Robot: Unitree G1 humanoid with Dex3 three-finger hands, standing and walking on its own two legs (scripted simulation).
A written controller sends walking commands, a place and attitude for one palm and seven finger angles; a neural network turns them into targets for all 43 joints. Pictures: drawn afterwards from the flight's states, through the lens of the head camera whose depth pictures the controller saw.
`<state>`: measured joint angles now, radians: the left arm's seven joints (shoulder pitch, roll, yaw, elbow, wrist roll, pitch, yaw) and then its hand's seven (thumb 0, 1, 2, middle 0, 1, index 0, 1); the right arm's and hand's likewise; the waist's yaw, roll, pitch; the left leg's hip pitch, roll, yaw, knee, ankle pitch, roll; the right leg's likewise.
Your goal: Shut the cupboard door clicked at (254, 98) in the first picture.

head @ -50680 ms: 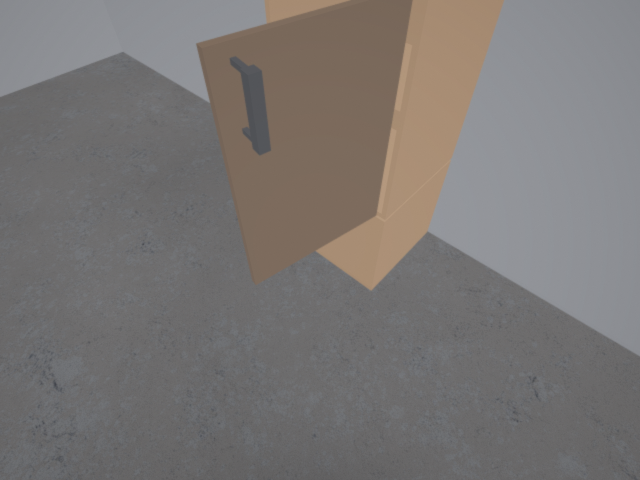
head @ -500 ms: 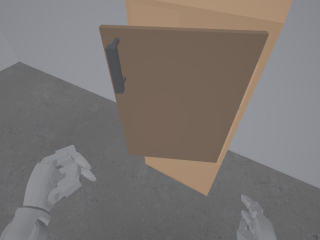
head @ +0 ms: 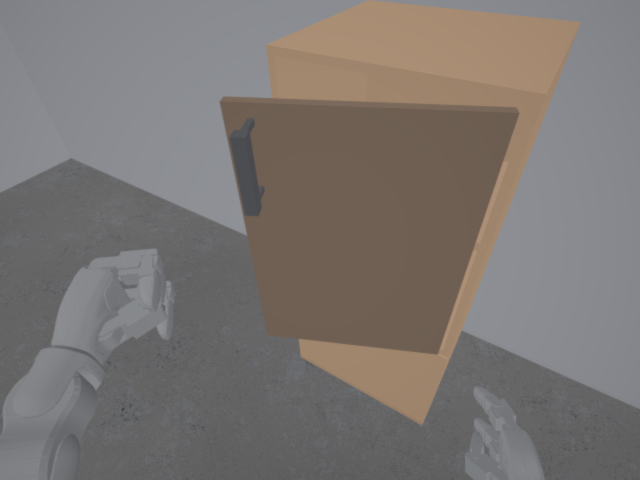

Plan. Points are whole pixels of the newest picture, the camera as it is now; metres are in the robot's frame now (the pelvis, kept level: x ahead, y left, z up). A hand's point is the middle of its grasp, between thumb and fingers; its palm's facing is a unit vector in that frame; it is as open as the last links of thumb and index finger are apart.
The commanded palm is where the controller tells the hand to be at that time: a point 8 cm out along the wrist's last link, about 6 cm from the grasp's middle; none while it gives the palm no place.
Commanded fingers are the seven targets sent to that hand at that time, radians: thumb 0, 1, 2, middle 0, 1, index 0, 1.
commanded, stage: raise the hand and make a fist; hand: left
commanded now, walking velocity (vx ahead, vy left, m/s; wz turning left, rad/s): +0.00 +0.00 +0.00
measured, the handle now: (251, 168) +0.50 +0.17 +0.16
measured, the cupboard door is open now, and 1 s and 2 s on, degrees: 24 24 24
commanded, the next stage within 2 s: bring the fist close to the handle in 0.38 s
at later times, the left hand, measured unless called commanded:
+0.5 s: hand (165, 314) +0.23 +0.19 +0.16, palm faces +0.02 -1.00 -0.08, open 3.1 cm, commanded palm +0.21 +0.23 +0.17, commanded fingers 0.00 0.90 0.90 -1.30 -1.50 -1.30 -1.50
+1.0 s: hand (216, 249) +0.32 +0.17 +0.16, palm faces -0.01 -1.00 -0.05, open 3.1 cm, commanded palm +0.30 +0.21 +0.17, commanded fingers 0.00 0.90 0.90 -1.30 -1.50 -1.30 -1.50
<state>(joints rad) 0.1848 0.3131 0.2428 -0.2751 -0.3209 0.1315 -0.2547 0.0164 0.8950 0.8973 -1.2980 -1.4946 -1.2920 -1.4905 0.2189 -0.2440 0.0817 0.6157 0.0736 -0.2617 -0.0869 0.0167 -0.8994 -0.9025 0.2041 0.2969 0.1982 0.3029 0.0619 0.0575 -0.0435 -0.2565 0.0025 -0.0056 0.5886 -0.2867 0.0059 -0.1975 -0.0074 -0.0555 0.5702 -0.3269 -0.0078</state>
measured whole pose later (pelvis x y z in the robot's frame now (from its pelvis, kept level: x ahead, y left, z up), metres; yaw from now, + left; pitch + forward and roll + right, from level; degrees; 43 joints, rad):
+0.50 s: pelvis +0.00 +0.00 +0.00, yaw +0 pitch -4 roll +0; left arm 0.20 0.30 0.24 -0.27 -0.31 0.16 -0.24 0.02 0.89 0.90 -1.31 -1.50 -1.30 -1.50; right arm 0.22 -0.25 0.07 0.63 0.07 -0.26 -0.09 0.02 -0.90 -0.90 0.20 0.30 0.20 0.30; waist 0.05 0.06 -0.04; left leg -0.23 0.01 0.00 0.56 -0.27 0.00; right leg -0.17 0.00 -0.05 0.55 -0.31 -0.01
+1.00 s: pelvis +0.01 +0.00 +0.00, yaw -1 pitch -2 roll +0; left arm -0.14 0.26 0.18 0.01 -0.24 0.18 -0.15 0.02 0.90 0.90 -1.30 -1.50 -1.30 -1.50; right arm 0.21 -0.25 0.07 0.65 0.07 -0.20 -0.07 0.02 -0.90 -0.90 0.20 0.30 0.20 0.30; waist 0.03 0.05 -0.03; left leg -0.23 0.00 0.02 0.54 -0.27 0.01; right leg -0.19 -0.01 -0.03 0.54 -0.32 -0.01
